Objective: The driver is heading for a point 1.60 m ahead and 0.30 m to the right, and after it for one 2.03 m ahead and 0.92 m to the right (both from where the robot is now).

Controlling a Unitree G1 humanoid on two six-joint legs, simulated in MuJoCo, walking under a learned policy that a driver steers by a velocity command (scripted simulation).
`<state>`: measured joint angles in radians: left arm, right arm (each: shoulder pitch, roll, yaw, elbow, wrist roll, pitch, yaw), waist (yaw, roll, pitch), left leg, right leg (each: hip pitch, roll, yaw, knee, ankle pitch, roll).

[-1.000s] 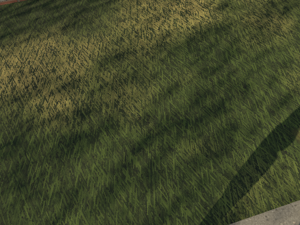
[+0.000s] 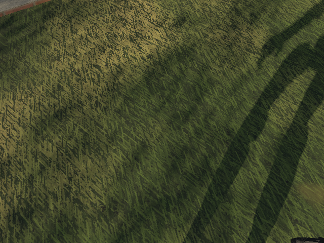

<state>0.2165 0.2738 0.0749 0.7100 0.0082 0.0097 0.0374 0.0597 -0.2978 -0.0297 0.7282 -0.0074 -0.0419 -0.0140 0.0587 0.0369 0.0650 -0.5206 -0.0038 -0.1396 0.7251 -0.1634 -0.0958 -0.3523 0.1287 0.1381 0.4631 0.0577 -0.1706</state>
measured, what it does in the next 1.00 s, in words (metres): steps on the spot, turning right: left foot, then right foot 0.03 m higher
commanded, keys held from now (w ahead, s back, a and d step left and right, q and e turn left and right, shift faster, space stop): e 0.56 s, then no key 0.28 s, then w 0.16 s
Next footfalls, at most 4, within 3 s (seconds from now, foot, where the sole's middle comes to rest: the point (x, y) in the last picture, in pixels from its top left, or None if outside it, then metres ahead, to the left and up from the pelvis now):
0.10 left None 0.15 0.14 -0.80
0.56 right None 0.01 -0.11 -0.76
0.94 left None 0.12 0.09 -0.80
1.32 right None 0.17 -0.27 -0.77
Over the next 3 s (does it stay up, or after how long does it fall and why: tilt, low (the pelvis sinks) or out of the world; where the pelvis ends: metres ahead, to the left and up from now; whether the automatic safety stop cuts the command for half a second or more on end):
stays up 0.93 -0.17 -0.02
